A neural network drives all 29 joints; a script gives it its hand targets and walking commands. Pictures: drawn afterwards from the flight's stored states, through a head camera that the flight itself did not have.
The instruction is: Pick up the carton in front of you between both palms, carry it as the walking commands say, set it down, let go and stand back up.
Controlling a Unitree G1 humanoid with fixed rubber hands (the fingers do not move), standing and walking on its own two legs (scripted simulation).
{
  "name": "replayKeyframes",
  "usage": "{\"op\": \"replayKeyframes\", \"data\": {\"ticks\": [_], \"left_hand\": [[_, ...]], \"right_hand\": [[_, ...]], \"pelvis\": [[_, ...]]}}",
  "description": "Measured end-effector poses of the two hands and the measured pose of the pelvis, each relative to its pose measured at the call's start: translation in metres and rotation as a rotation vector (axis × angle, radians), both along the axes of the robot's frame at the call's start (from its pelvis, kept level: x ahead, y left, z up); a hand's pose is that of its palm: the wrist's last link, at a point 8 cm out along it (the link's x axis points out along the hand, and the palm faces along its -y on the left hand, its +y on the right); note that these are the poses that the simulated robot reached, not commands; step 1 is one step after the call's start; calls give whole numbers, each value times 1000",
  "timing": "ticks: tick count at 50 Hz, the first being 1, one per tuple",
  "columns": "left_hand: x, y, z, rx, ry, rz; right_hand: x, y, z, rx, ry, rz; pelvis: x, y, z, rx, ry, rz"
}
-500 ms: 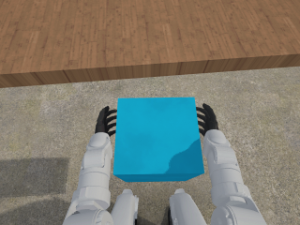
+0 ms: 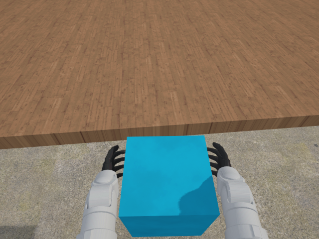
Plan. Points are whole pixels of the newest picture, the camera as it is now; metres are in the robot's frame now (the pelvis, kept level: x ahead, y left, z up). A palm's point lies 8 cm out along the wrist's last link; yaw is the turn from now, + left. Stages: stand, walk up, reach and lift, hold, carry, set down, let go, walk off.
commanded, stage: reach and lift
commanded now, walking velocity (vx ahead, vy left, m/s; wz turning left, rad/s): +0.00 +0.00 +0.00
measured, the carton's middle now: (166, 189) +0.29 +0.00 -0.07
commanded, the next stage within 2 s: hold in 1.06 s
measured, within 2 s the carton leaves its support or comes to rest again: neither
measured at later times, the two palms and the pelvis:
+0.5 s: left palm (110, 168) +0.30 +0.14 +0.03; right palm (227, 167) +0.30 -0.16 +0.03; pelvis +0.00 +0.00 +0.01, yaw -1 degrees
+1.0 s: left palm (107, 164) +0.30 +0.15 +0.05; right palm (227, 162) +0.30 -0.15 +0.05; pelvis +0.01 +0.00 +0.01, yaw +0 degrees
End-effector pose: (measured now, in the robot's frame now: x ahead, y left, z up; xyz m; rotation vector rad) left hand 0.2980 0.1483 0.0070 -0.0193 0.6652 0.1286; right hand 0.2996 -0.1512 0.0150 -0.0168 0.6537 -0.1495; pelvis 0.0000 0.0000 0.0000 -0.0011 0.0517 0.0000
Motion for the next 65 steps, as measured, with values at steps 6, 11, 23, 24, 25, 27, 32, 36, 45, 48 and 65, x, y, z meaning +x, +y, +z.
{"op": "replayKeyframes", "data": {"ticks": [6,11,23,24,25,27,32,36,45,48,65], "left_hand": [[-1,0,24,9,-2,-2],[-5,0,26,21,24,-4],[1,-5,25,24,23,-20],[2,-5,25,27,22,-23],[3,-5,26,30,19,-26],[5,-6,28,27,10,-27],[5,-4,31,30,9,-26],[2,-1,33,38,13,-22],[1,1,37,30,10,-14],[3,-1,38,27,12,-18],[-11,0,51,42,6,-26]], "right_hand": [[-1,0,22,-3,-2,7],[-5,0,21,0,25,12],[-4,-4,19,-5,25,2],[-3,-5,18,-3,24,1],[-3,-5,19,-4,20,-1],[-1,-6,22,-5,11,-3],[1,-4,27,-14,11,8],[1,-1,29,-29,15,29],[2,1,34,-25,13,30],[3,0,35,-20,14,19],[-11,1,48,-24,9,26]], "pelvis": [[-2,-1,7,3,-91,2],[-6,-1,8,3,-132,0],[-5,-2,10,4,-127,-8],[-5,-2,10,4,-126,-10],[-4,-2,10,5,-126,-10],[-2,-2,10,4,-128,-11],[3,-2,12,5,-130,-19],[7,-3,14,3,-135,-9],[8,-2,14,2,-150,-5],[7,-1,13,2,-155,-6],[5,0,16,1,-187,-6]]}}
